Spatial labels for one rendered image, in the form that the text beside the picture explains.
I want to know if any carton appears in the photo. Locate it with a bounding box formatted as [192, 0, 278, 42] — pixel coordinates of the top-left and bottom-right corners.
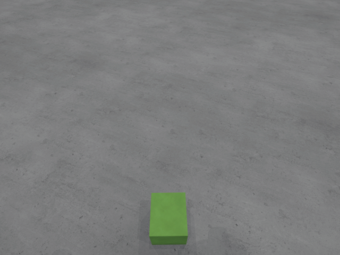
[149, 192, 188, 245]

